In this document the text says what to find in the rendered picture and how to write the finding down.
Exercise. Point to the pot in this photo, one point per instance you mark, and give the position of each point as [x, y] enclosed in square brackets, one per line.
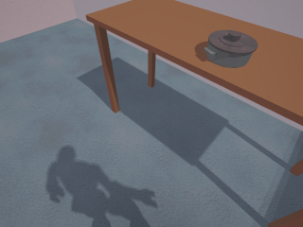
[226, 59]

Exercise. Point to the table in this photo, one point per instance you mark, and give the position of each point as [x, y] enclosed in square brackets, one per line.
[178, 32]

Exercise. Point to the lid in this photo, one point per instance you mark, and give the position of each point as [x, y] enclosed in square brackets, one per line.
[245, 45]

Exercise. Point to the knob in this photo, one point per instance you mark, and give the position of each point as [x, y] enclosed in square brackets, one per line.
[234, 35]

